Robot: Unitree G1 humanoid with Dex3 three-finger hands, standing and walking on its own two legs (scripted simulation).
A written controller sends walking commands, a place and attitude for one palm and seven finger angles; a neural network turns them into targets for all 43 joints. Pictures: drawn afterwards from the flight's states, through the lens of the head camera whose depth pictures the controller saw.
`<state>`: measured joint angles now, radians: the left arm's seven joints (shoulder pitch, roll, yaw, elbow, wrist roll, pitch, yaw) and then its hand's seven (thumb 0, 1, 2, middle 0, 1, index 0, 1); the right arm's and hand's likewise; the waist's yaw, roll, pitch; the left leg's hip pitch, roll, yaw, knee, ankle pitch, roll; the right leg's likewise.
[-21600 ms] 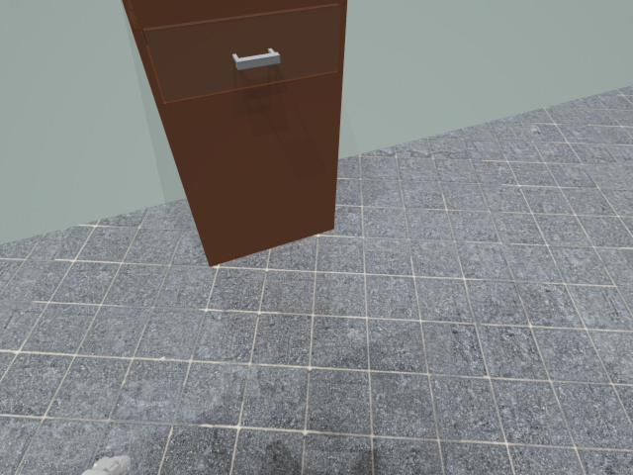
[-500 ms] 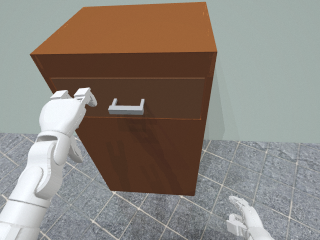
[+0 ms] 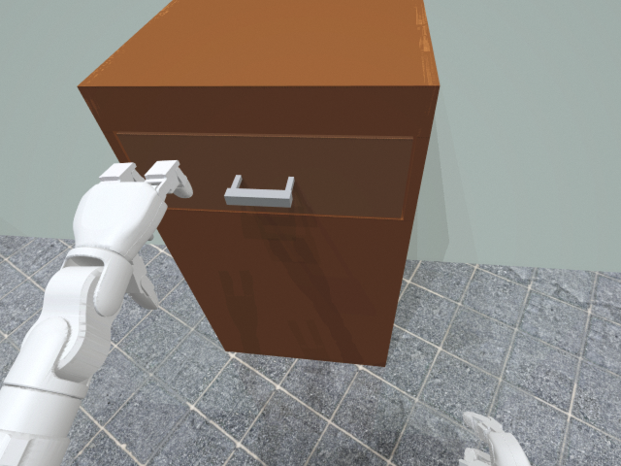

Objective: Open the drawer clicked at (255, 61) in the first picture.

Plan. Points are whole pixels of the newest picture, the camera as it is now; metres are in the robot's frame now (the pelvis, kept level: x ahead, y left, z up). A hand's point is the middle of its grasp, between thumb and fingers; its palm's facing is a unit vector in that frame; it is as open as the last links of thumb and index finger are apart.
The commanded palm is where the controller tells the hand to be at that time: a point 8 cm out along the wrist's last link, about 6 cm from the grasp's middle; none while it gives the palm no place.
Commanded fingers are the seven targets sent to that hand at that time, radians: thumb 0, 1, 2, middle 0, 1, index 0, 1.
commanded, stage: move the hooked fingers above the handle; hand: left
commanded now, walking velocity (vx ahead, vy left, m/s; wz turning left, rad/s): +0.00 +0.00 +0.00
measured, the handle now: (261, 189) +0.54 +0.18 +0.03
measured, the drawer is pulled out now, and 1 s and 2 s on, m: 0.00 0.00 0.00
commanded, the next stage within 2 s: none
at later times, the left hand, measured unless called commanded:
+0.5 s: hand (196, 223) +0.37 +0.22 +0.12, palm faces -0.01 -0.02 -1.00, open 13.8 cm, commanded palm +0.35 +0.21 +0.18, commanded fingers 0.00 -0.50 0.30 -0.30 -1.20 -0.30 -1.20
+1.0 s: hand (218, 211) +0.42 +0.21 +0.09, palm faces -0.05 -0.05 -1.00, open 13.8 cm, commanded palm +0.41 +0.21 +0.16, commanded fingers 0.00 -0.50 0.30 -0.30 -1.20 -0.30 -1.20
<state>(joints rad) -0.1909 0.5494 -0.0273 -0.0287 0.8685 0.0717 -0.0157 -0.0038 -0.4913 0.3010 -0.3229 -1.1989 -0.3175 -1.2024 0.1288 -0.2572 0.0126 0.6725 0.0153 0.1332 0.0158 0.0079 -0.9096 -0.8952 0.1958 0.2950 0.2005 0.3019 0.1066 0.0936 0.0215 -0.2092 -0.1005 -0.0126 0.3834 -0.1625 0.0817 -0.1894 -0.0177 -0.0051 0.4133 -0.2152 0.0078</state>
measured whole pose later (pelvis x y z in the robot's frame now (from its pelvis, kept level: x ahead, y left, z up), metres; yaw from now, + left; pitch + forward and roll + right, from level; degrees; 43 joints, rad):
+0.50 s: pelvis +0.01 -0.04 +0.00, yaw +0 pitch +2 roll +0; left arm -0.35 0.57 -0.04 0.29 0.89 0.02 -0.05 0.00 -0.49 0.30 -0.32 -1.20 -0.32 -1.20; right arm 0.15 -0.29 0.01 0.67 0.03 0.14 -0.04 0.01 -0.91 -0.90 0.20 0.30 0.20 0.30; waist 0.05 0.09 0.00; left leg -0.25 -0.05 -0.03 0.41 -0.19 0.03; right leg -0.22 0.03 -0.02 0.43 -0.24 -0.04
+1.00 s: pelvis +0.05 -0.03 -0.01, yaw -1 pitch +7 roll +0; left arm -0.39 0.53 -0.07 0.33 0.90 0.03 -0.04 0.00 -0.49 0.30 -0.32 -1.20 -0.31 -1.20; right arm 0.17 -0.28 -0.03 0.64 0.03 0.18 -0.04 0.01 -0.91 -0.89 0.20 0.30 0.20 0.30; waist 0.04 0.07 -0.06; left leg -0.34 -0.07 -0.02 0.51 -0.28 0.05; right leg -0.31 0.02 -0.01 0.51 -0.32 -0.02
